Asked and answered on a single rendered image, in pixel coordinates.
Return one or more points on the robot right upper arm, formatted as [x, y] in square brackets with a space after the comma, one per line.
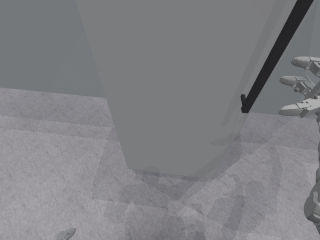
[312, 206]

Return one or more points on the robot right hand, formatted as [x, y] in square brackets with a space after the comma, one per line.
[309, 105]

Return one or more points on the fridge door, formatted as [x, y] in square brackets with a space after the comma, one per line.
[173, 72]

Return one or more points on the robot left hand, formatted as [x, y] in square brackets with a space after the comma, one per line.
[66, 235]

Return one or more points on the handle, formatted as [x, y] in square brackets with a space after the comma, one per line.
[296, 16]

